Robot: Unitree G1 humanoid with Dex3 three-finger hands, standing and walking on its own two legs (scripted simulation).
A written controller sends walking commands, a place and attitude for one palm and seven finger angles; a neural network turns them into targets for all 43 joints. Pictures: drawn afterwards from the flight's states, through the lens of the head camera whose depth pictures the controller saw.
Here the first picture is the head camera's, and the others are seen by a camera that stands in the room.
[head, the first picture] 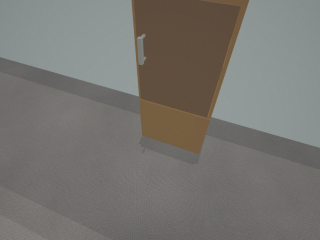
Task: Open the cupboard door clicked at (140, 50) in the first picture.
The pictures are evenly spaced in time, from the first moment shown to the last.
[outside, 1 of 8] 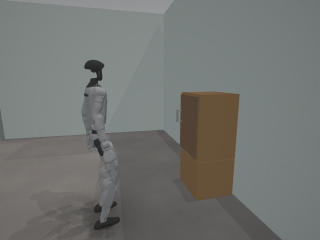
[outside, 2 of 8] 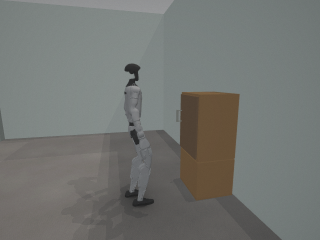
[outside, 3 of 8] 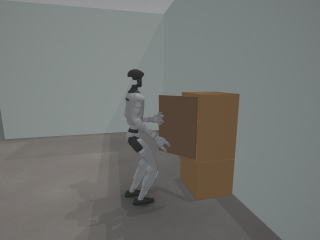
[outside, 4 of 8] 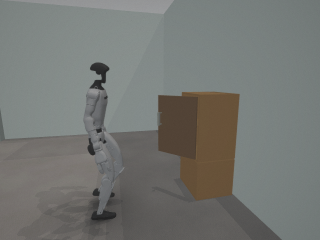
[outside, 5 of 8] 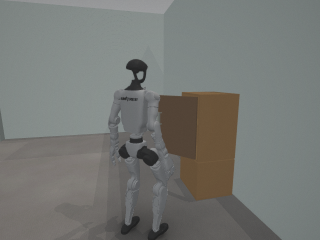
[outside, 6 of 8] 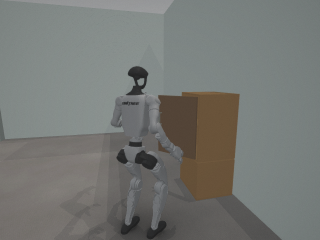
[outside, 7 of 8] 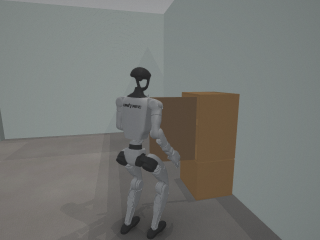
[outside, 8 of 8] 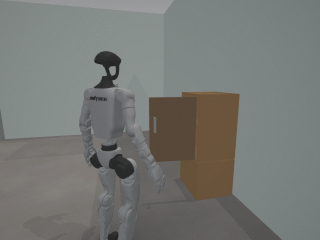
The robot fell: no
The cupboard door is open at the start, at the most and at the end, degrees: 0 85 85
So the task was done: yes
